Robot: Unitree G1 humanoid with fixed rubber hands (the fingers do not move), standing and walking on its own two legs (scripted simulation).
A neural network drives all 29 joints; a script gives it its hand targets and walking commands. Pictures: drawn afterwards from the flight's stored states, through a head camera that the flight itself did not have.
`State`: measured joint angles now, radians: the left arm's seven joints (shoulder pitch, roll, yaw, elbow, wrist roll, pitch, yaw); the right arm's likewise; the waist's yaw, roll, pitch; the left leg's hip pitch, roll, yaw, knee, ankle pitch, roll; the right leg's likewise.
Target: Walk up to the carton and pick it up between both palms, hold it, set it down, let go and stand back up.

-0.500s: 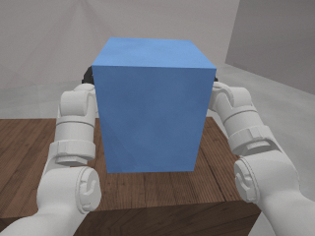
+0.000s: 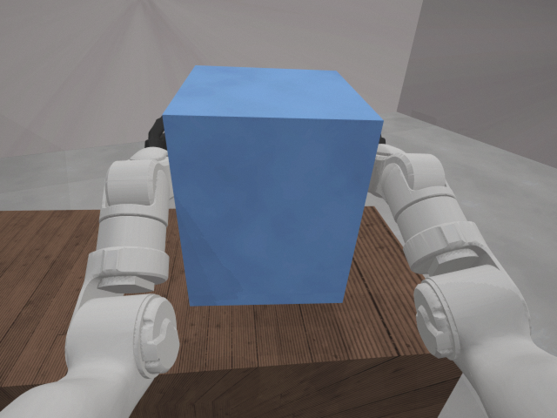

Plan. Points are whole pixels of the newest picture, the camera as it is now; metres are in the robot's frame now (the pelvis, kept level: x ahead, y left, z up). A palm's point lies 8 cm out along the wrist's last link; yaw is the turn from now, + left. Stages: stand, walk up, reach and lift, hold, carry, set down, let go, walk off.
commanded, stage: hold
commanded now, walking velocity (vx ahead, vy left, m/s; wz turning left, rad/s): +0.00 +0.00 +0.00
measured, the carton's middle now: (267, 181) +0.35 +0.02 +0.26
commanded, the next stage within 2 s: set down in 0.96 s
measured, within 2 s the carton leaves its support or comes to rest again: neither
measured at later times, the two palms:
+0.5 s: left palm (159, 165) +0.37 +0.16 +0.28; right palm (371, 163) +0.37 -0.13 +0.29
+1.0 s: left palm (160, 164) +0.37 +0.16 +0.28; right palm (372, 163) +0.37 -0.13 +0.29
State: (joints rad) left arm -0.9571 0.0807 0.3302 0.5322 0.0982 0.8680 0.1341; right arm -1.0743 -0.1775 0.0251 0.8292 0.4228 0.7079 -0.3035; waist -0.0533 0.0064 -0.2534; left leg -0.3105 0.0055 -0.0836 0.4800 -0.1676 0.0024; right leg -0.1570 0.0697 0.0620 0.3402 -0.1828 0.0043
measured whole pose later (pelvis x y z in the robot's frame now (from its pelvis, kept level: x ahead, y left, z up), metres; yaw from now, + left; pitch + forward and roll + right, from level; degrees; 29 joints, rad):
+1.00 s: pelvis +0.00 +0.00 +0.00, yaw +0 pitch +0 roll -3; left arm -0.95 0.08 0.33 0.53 0.10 0.87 0.13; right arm -1.07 -0.17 0.01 0.83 0.42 0.71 -0.30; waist -0.06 0.01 -0.24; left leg -0.30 0.00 -0.09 0.48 -0.17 0.00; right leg -0.14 0.07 0.06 0.34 -0.18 0.00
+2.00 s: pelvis +0.03 -0.02 +0.00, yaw +2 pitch -4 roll -2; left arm -0.74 0.01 0.33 0.44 0.16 0.60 0.12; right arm -0.88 -0.10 0.03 0.83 0.30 0.38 -0.22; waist -0.02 -0.04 -0.09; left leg -0.18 0.00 -0.11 0.45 -0.20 -0.02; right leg -0.02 0.06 0.02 0.32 -0.23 -0.02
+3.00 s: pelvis +0.02 -0.03 +0.00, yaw +1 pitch +4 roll -1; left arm -0.75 -0.01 0.36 0.67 0.16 0.32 0.13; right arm -0.86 -0.05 -0.12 0.99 0.09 0.15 -0.14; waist 0.09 -0.04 -0.12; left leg -0.34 0.03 -0.10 0.40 -0.14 -0.04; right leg -0.22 0.08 0.01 0.34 -0.19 -0.05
